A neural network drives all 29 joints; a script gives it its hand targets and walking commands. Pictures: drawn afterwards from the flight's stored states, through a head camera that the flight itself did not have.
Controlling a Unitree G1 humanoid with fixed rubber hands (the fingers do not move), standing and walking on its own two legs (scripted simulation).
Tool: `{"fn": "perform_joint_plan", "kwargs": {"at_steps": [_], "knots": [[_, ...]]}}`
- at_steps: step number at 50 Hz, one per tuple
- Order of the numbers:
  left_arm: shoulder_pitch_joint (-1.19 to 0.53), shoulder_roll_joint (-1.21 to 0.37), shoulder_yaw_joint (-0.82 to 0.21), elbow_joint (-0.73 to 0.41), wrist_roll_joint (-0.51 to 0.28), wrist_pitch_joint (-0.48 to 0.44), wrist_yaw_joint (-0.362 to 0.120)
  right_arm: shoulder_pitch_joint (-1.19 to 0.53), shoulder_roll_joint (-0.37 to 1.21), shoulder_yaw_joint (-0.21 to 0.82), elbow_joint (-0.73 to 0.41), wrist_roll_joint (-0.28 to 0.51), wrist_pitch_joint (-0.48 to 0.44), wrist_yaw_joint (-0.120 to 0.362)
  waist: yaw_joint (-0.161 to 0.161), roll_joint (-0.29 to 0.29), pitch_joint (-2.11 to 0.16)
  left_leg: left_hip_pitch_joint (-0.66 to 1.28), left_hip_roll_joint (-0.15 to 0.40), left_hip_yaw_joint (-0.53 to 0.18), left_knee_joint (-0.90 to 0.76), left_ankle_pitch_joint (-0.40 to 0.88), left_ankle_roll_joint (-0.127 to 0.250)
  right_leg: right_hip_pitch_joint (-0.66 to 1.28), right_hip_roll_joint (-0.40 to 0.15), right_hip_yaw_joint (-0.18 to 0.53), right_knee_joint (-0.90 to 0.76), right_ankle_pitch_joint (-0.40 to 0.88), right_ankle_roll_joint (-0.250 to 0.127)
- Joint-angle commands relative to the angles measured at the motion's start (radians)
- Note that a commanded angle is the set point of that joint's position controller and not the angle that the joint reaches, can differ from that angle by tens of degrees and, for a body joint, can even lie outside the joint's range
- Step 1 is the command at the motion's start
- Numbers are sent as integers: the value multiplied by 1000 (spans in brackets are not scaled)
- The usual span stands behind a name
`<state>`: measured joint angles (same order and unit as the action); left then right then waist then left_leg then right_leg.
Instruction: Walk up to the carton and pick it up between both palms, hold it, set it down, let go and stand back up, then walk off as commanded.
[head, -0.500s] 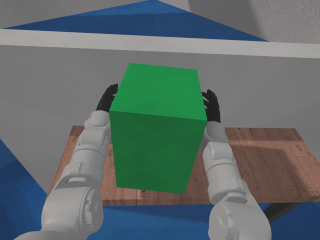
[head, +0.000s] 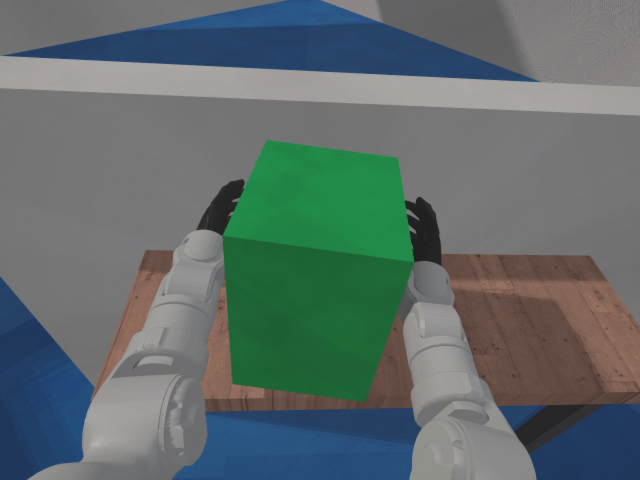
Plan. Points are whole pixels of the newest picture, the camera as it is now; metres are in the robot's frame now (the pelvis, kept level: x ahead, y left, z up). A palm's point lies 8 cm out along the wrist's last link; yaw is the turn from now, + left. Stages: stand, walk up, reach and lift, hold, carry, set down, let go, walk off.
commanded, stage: set down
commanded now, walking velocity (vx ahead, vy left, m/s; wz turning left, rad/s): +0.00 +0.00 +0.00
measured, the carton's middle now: (315, 270) +0.39 -0.01 +0.06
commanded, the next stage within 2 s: none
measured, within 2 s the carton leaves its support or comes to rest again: rests again in 1.30 s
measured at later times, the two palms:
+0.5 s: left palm (212, 237) +0.41 +0.13 +0.10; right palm (421, 263) +0.37 -0.14 +0.10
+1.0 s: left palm (211, 238) +0.41 +0.13 +0.10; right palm (420, 264) +0.37 -0.14 +0.10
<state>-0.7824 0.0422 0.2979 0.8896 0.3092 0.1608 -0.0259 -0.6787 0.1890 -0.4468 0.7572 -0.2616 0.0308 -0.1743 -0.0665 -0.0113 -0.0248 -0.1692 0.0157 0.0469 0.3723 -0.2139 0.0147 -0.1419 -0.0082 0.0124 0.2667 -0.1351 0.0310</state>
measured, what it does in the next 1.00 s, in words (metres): stands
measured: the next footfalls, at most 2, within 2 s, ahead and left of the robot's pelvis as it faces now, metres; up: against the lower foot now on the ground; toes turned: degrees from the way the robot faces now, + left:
none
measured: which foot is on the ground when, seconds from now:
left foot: down 0.00-1.00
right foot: down 0.00-1.00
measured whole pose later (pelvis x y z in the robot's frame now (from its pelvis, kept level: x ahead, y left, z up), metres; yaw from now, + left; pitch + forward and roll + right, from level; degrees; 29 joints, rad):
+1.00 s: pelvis +0.00 +0.00 +0.00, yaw +0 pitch +1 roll -1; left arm -0.78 0.04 0.39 0.92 0.40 0.04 -0.10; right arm -0.67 0.25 -0.56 0.76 -0.41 -0.14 -0.14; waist -0.07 -0.01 0.01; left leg -0.17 0.02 0.05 0.37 -0.21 0.02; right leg -0.14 -0.01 0.01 0.27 -0.14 0.03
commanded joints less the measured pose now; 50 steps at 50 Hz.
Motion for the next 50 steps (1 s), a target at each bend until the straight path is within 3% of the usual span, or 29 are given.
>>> {"fn": "perform_joint_plan", "kwargs": {"at_steps": [1, 6, 7, 9, 11, 14, 15, 17, 19, 20, 22, 24, 25, 26, 27, 28, 29, 30, 31, 33, 34, 42, 43, 44, 45, 46, 47, 49, 50], "knots": [[-708, -621, -198, -68, -47, -142, -170, -706, 547, 309, -49, -37, -139, 151, -25, 48, -525, 99, -24, 38, -35, 436, -87, 263, 37, -117, 48, 387, 19], [-692, -589, -156, -40, -24, -166, -169, -683, 558, 303, -36, -61, -155, 156, 0, 17, -528, 46, -21, 42, -50, 387, -71, 306, 32, -112, 56, 393, 20], [-652, -580, -119, 1, -5, -157, -177, -643, 531, 275, -15, -74, -148, 157, -17, 8, -459, 49, -27, 49, -62, 352, -66, 296, 29, -110, 50, 373, 24], [-626, -569, -108, 19, 5, -146, -183, -639, 533, 285, -12, -74, -149, 158, -5, 0, -428, 32, -24, 50, -69, 342, -60, 313, 28, -105, 52, 380, 25], [-631, -575, -97, 5, 6, -153, -183, -642, 526, 260, -8, -91, -153, 164, -12, -13, -414, 55, -20, 51, -68, 330, -67, 294, 35, -117, 47, 331, 20], [-664, -570, -100, -13, 5, -169, -180, -630, 533, 256, -2, -105, -159, 166, 5, 20, -462, 59, -22, 60, -70, 323, -66, 282, 31, -114, 42, 309, 16], [-643, -578, -100, 4, 14, -166, -180, -609, 525, 240, 7, -103, -166, 167, -15, 29, -429, 76, -16, 53, -65, 339, -73, 253, 33, -118, 39, 301, 16], [-615, -553, -77, 11, 24, -161, -180, -594, 515, 246, 13, -120, -170, 170, 0, 2, -414, 73, -15, 59, -67, 345, -70, 272, 37, -124, 40, 304, 18], [-598, -532, -54, 15, 46, -162, -184, -565, 518, 242, 29, -122, -172, 171, 20, 19, -389, 52, -24, 75, -71, 332, -67, 278, 28, -120, 39, 310, 23], [-587, -532, -43, 27, 44, -163, -188, -575, 511, 236, 16, -131, -173, 170, 12, -12, -368, 36, -21, 70, -79, 311, -58, 299, 31, -118, 41, 317, 25], [-607, -554, -50, -14, 48, -173, -185, -568, 521, 237, 21, -135, -182, 170, 13, 21, -403, 48, -22, 68, -83, 322, -65, 290, 29, -122, 39, 293, 23], [-624, -543, -72, -15, 32, -176, -176, -555, 505, 204, 35, -154, -194, 166, -17, 29, -393, 79, -14, 61, -68, 350, -79, 252, 36, -137, 37, 282, 16], [-625, -531, -57, -2, 40, -181, -177, -561, 511, 203, 42, -163, -195, 167, -4, 11, -388, 72, -16, 69, -74, 317, -71, 249, 35, -134, 26, 252, 15], [-613, -526, -50, 15, 40, -179, -177, -576, 500, 213, 18, -149, -198, 172, 18, 34, -388, 63, -17, 75, -74, 317, -69, 238, 32, -132, 29, 247, 15], [-597, -534, -35, 24, 53, -176, -178, -538, 496, 195, 49, -159, -197, 172, 1, 22, -362, 55, -12, 66, -83, 328, -74, 248, 33, -135, 24, 249, 17], [-603, -528, -28, 16, 56, -183, -180, -550, 500, 187, 50, -173, -199, 174, 8, 1, -368, 62, -16, 74, -76, 327, -70, 252, 33, -131, 24, 250, 17], [-604, -523, -19, 26, 66, -175, -183, -522, 492, 177, 69, -173, -194, 172, 5, 31, -328, 65, -12, 74, -82, 320, -75, 243, 31, -135, 26, 236, 19], [-562, -524, -10, 29, 71, -173, -179, -514, 494, 195, 69, -177, -196, 176, 18, 3, -305, 78, -9, 72, -79, 334, -70, 243, 37, -139, 25, 236, 17], [-585, -517, -12, 14, 73, -176, -178, -518, 491, 190, 62, -171, -196, 175, 24, 21, -316, 81, -11, 80, -77, 331, -72, 241, 35, -134, 22, 227, 18], [-591, -512, -2, 8, 80, -177, -177, -514, 486, 181, 42, -178, -201, 175, 23, 15, -320, 44, -16, 86, -98, 272, -62, 264, 29, -131, 16, 212, 20], [-565, -525, -3, 11, 78, -172, -177, -492, 480, 167, 57, -178, -205, 172, 6, 20, -315, 62, -9, 74, -92, 294, -66, 238, 33, -136, 17, 209, 16], [-541, -495, 38, 21, 101, -174, -184, -473, 482, 161, 56, -195, -205, 173, 27, -7, -240, 49, -16, 85, -90, 288, -57, 257, 32, -131, 17, 201, 26], [-550, -487, 45, 8, 105, -180, -183, -464, 482, 155, 74, -199, -199, 175, 34, 7, -232, 52, -17, 90, -98, 269, -59, 248, 31, -134, 12, 174, 29], [-552, -497, 37, 0, 103, -176, -181, -464, 463, 142, 66, -204, -202, 175, 19, 14, -226, 68, -8, 77, -106, 257, -61, 221, 36, -143, 7, 148, 24], [-546, -484, 59, 13, 112, -177, -179, -476, 466, 138, 49, -214, -205, 175, 35, 16, -239, 60, -9, 80, -101, 251, -58, 232, 31, -133, 2, 134, 18], [-569, -504, 51, 3, 110, -179, -183, -462, 473, 111, 62, -230, -204, 175, 12, 24, -209, 65, -12, 79, -109, 239, -62, 210, 31, -143, 0, 101, 21], [-537, -480, 58, 27, 115, -173, -175, -457, 451, 122, 69, -215, -208, 176, 31, 20, -220, 73, -9, 77, -96, 260, -59, 201, 37, -143, 5, 117, 19], [-541, -501, 58, 2, 125, -176, -180, -439, 469, 109, 90, -227, -202, 180, 17, 35, -175, 87, -10, 82, -112, 231, -60, 184, 36, -146, -11, 66, 17], [-544, -494, 64, 21, 117, -169, -182, -452, 460, 97, 70, -232, -198, 181, 19, 10, -186, 76, -8, 82, -113, 211, -51, 190, 38, -146, -15, 60, 18]]}}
